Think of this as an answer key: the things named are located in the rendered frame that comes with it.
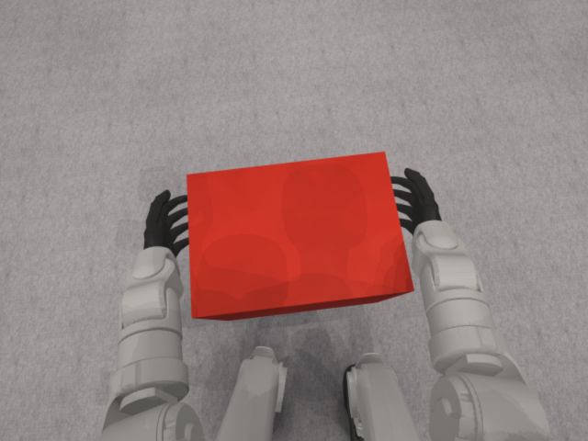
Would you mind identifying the right robot upper arm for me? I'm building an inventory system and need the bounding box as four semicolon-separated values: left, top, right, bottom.
428;371;549;441

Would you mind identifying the left robot upper arm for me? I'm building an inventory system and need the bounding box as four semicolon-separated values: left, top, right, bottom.
98;401;205;441

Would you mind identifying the carton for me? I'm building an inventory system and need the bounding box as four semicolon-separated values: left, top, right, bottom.
187;152;414;321

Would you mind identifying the left robot forearm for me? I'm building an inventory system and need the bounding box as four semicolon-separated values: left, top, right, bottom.
96;246;189;441

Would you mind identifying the right robot foot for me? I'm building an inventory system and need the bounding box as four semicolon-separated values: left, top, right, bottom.
343;365;364;441

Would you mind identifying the left robot hand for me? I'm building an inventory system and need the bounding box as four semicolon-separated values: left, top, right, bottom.
143;189;189;259

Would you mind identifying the right robot hand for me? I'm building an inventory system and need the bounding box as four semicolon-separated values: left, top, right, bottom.
390;168;442;235

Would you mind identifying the right robot forearm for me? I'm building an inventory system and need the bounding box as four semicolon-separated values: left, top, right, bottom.
412;220;550;441

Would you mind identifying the right robot thigh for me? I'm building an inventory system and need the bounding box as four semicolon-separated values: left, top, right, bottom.
346;363;422;441

